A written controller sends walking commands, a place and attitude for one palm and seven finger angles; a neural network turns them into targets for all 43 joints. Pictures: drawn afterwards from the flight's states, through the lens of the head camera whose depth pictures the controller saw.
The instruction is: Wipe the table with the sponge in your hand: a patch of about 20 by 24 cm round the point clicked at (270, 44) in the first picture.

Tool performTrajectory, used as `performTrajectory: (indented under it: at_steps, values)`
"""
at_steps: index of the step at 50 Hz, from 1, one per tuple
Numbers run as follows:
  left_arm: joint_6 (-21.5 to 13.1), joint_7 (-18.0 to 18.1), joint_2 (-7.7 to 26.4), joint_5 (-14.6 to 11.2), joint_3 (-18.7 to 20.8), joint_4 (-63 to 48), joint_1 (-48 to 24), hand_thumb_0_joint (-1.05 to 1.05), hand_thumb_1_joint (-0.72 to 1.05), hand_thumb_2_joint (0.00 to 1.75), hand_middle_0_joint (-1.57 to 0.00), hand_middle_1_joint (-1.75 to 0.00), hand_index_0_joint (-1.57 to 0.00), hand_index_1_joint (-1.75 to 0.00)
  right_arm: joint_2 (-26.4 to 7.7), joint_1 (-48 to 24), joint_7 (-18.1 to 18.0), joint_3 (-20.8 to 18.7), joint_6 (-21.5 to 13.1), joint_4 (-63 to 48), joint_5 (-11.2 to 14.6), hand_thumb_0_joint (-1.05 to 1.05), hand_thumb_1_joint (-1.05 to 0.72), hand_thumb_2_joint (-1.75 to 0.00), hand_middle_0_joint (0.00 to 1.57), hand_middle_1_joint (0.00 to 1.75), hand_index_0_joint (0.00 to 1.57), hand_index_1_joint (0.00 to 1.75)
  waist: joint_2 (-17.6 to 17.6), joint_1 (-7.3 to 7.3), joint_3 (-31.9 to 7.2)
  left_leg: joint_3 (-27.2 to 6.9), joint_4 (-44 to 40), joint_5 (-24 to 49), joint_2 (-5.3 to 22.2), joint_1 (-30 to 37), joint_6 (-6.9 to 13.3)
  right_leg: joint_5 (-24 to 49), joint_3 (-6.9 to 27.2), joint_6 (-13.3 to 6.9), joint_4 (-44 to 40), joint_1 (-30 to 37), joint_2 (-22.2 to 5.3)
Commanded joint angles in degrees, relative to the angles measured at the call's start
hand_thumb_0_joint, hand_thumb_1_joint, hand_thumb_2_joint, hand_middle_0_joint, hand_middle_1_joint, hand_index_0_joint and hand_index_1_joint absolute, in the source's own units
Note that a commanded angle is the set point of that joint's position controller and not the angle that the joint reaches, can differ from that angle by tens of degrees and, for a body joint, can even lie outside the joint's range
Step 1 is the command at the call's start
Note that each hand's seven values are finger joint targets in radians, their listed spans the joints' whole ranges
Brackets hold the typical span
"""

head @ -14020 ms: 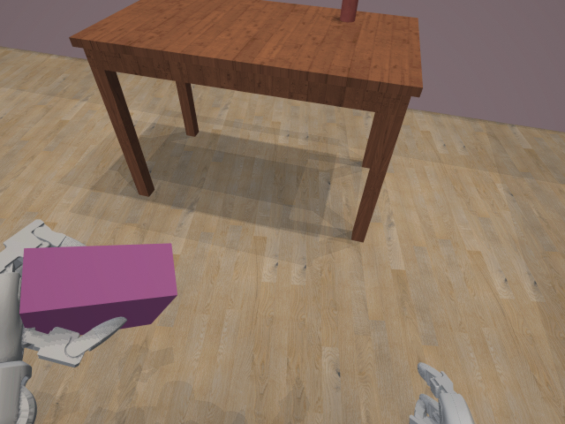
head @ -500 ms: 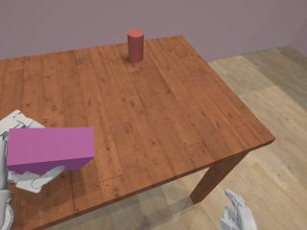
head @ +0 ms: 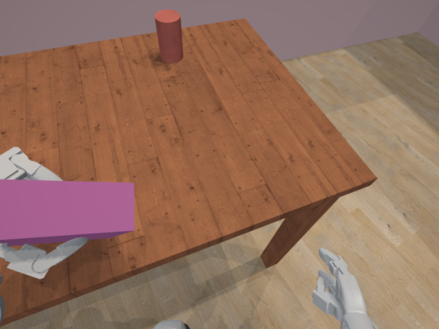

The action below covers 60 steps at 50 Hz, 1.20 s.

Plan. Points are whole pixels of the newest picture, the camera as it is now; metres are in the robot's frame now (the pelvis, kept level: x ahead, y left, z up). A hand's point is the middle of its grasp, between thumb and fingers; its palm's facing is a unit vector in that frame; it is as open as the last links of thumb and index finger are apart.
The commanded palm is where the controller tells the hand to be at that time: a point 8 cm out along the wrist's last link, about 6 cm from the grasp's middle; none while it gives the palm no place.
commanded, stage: shuffle to correct the standing spot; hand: left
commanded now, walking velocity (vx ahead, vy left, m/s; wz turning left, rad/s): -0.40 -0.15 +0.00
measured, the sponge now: (87, 215) +0.23 +0.20 +0.14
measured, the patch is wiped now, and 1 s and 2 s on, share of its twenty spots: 0.00 0.00 0.00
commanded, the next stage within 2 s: come to a stop and stand still in 0.38 s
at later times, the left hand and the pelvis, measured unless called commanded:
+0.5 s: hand (49, 291) +0.14 +0.20 +0.16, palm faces +0.29 -0.83 -0.48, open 9.8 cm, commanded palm +0.08 +0.24 +0.18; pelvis -0.08 -0.04 -0.01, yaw -1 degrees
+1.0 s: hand (17, 271) +0.15 +0.22 +0.19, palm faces +0.46 -0.80 -0.39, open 9.8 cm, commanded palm +0.08 +0.23 +0.18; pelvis -0.09 -0.04 +0.00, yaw -2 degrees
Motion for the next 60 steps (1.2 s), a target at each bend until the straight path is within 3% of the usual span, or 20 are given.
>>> performTrajectory:
  at_steps: [1,7,9,12,14,19,23,25,27,29,33,36,41,42,43,44,46,51,54,60]
  values:
    - [-5.4,1.1,10.2,-1.4,8.6,-13.9,-1.2,0.00,0.10,1.30,-1.20,-1.60,-1.20,-1.60,-7.5,-1.0,-0.9,-4.0,-3.4,-7.4,-0.3,0.00,-0.90,-0.90,0.20,0.30,0.20,0.30,2.7,-0.79,-17.0,-2.9,3.2,18.5,5.0,5.7,0.9,25.3,6.3,0.6,-1.3,4.7,-9.2]
    - [-7.3,2.5,11.7,-1.1,10.7,-11.7,0.1,0.00,0.10,1.30,-1.20,-1.60,-1.20,-1.60,-6.4,-1.0,-1.9,-4.1,-4.2,-4.8,-0.4,0.00,-0.90,-0.90,0.20,0.30,0.20,0.30,-5.6,-1.00,-15.5,-1.5,10.3,-5.9,-2.0,4.3,0.5,11.8,11.3,-2.4,-9.1,-3.7,-16.7]
    - [-6.8,3.0,10.8,-0.8,10.3,-9.3,2.6,0.00,0.10,1.30,-1.20,-1.60,-1.20,-1.60,-6.0,-2.7,-2.2,-3.4,-4.4,-3.5,-0.4,0.00,-0.90,-0.90,0.20,0.30,0.20,0.30,-2.7,-1.35,-13.6,-2.8,4.7,-3.2,-0.9,5.3,0.9,8.8,11.6,-3.3,-8.4,-5.5,-15.9]
    - [-8.8,2.7,11.9,-0.6,11.0,-10.7,0.5,0.00,0.10,1.30,-1.20,-1.60,-1.20,-1.60,-7.3,-2.3,-2.7,-3.5,-4.6,-3.7,-1.1,0.00,-0.90,-0.90,0.20,0.30,0.20,0.30,8.4,-1.41,-14.0,-13.8,-10.1,11.8,11.9,0.8,5.4,6.5,4.1,3.8,5.6,0.5,-6.2]
    - [-8.9,2.2,11.0,0.4,9.8,-11.8,-1.9,0.00,0.10,1.30,-1.20,-1.60,-1.20,-1.60,-6.0,-2.5,-2.5,-2.8,-5.4,-3.7,-2.6,0.00,-0.90,-0.90,0.20,0.30,0.20,0.30,14.3,-1.72,-13.2,-20.2,-13.7,18.4,18.7,-2.3,10.2,-13.0,6.9,3.2,20.1,-2.0,-4.2]
    - [-7.0,0.6,8.5,0.4,8.1,-15.5,1.3,0.00,0.10,1.30,-1.20,-1.60,-1.20,-1.60,-7.9,1.0,0.6,-5.1,-6.7,-5.6,-1.3,0.00,-0.90,-0.90,0.20,0.30,0.20,0.30,12.2,-0.05,-16.3,-10.8,-2.0,28.0,13.0,11.7,5.4,-6.5,3.5,1.2,3.5,-0.9,-4.1]
    - [-4.8,0.4,9.4,0.3,8.0,-14.5,-4.4,0.00,0.10,1.30,-1.20,-1.60,-1.20,-1.60,-8.2,0.1,1.5,-4.4,-4.8,-6.6,-0.2,0.00,-0.90,-0.90,0.20,0.30,0.20,0.30,8.0,-0.97,-12.5,-6.3,-2.2,-13.4,7.6,-4.7,1.9,-4.0,0.6,1.6,-1.6,9.7,-4.0]
    - [-2.8,1.0,8.1,-0.2,7.2,-10.4,0.2,0.00,0.10,1.30,-1.20,-1.60,-1.20,-1.60,-8.1,1.7,1.2,-4.6,-3.4,-7.0,0.7,0.00,-0.90,-0.90,0.20,0.30,0.20,0.30,1.0,-1.39,-11.1,-0.8,6.5,-20.3,0.8,-4.5,0.1,-13.2,5.8,-1.1,-5.0,0.7,-7.4]
    - [-1.7,2.3,9.1,-0.7,7.5,-11.8,0.9,0.00,0.10,1.30,-1.20,-1.60,-1.20,-1.60,-6.9,1.4,0.5,-3.8,-2.9,-5.8,0.5,0.00,-0.90,-0.90,0.20,0.30,0.20,0.30,-5.1,-2.01,-11.4,0.1,22.2,-12.7,-3.0,2.5,-0.4,-20.2,15.7,-6.4,-10.5,-10.7,-16.7]
    - [-1.1,4.1,9.8,-0.4,7.8,-13.1,-0.5,0.00,0.10,1.30,-1.20,-1.60,-1.20,-1.60,-6.1,-0.9,0.1,-2.2,-2.7,-4.5,0.5,0.00,-0.90,-0.90,0.20,0.30,0.20,0.30,-2.5,-2.87,-11.9,-2.6,17.5,-10.3,-2.7,4.1,0.2,-17.8,15.3,-7.1,-9.1,-9.3,-17.8]
    - [-1.6,5.3,8.6,0.4,7.4,-9.9,-3.1,0.00,0.10,1.30,-1.20,-1.60,-1.20,-1.60,-7.7,-1.4,-1.4,-2.6,-4.0,-4.3,0.3,0.00,-0.90,-0.90,0.20,0.30,0.20,0.30,-1.8,-1.58,-7.3,-6.3,-4.8,-4.1,0.1,3.8,2.7,-10.2,7.5,-1.2,-2.5,-1.3,-8.8]
    - [-2.1,4.9,6.8,1.7,4.7,-10.3,-5.8,0.00,0.10,1.30,-1.20,-1.60,-1.20,-1.60,-7.9,-2.4,-1.2,-2.1,-3.7,-4.7,0.9,0.00,-0.90,-0.90,0.20,0.30,0.20,0.30,14.7,-1.55,-4.5,-15.1,-15.0,-20.8,4.8,-8.4,5.3,-10.5,3.5,1.7,2.8,7.3,-3.9]
    - [-2.4,4.7,5.6,2.5,3.0,-7.4,-5.5,0.00,0.10,1.30,-1.20,-1.60,-1.20,-1.60,-8.2,-0.5,-0.2,-2.7,-4.5,-4.6,0.8,0.00,-0.90,-0.90,0.20,0.30,0.20,0.30,5.0,-1.27,-6.7,-9.6,-8.5,-15.8,0.8,-6.0,3.6,-9.2,6.0,1.1,-4.6,8.9,-5.8]
    - [-8.9,4.2,50.1,9.6,34.5,-18.2,-59.7,0.00,0.10,1.30,-1.20,-1.60,-1.20,-1.60,-9.3,3.5,-1.0,-1.7,-7.7,-3.0,-2.5,0.00,-0.90,-0.90,0.20,0.30,0.20,0.30,-1.2,2.39,-1.0,-2.9,0.4,4.1,-1.0,-4.9,2.8,3.3,10.6,2.0,-8.3,-2.4,-7.6]
    - [-7.2,1.6,15.2,4.4,10.5,13.6,-27.1,0.00,0.10,1.30,-1.20,-1.60,-1.20,-1.60,-3.3,1.5,-0.9,0.4,-7.8,0.0,-0.7,0.00,-0.90,-0.90,0.20,0.30,0.20,0.30,-3.7,-0.25,-12.2,-3.2,-1.3,4.1,-4.8,2.9,1.8,5.1,10.2,-1.8,-5.2,1.0,-11.4]
    - [-5.4,1.2,4.4,1.3,4.4,13.9,-15.6,0.00,0.10,1.30,-1.20,-1.60,-1.20,-1.60,-6.4,1.3,-0.2,-2.4,-8.0,-3.2,0.7,0.00,-0.90,-0.90,0.20,0.30,0.20,0.30,7.0,0.42,-15.4,-2.9,-4.2,8.0,-2.6,8.9,0.4,10.7,11.9,-2.7,-0.7,4.3,-9.2]
    - [-6.1,1.2,6.2,1.7,2.4,5.5,-14.5,0.00,0.10,1.30,-1.20,-1.60,-1.20,-1.60,-8.1,0.3,0.9,-2.5,-7.5,-3.9,0.3,0.00,-0.90,-0.90,0.20,0.30,0.20,0.30,8.3,0.86,-15.0,-1.9,-3.6,5.9,-1.5,5.7,0.5,8.1,10.2,0.0,-2.5,6.3,-8.5]
    - [-3.8,1.7,6.4,1.5,2.5,1.4,-7.7,0.00,0.10,1.30,-1.20,-1.60,-1.20,-1.60,-7.5,-2.5,1.0,-1.5,-5.8,-5.5,0.1,0.00,-0.90,-0.90,0.20,0.30,0.20,0.30,-6.5,0.88,-10.4,-2.2,-6.8,-4.7,-2.2,4.0,0.7,-10.6,8.3,1.1,-8.9,1.0,-6.7]
    - [-4.0,2.3,11.7,1.8,8.1,-2.3,-11.2,0.00,0.10,1.30,-1.20,-1.60,-1.20,-1.60,-7.9,-3.9,-0.1,-1.3,-5.0,-5.9,-0.4,0.00,-0.90,-0.90,0.20,0.30,0.20,0.30,-0.1,0.52,-9.2,-2.5,-10.8,-6.6,-1.3,4.2,0.9,-11.0,6.8,1.7,-8.1,0.2,-4.6]
    - [-5.0,2.5,7.7,2.3,5.2,-4.8,-15.0,0.00,0.10,1.30,-1.20,-1.60,-1.20,-1.60,-7.2,-3.2,-0.4,-1.2,-5.7,-6.6,-0.6,0.00,-0.90,-0.90,0.20,0.30,0.20,0.30,6.7,0.39,-12.2,-3.7,-12.0,-3.0,0.1,2.0,1.9,3.1,3.7,1.9,-2.5,9.1,-3.5]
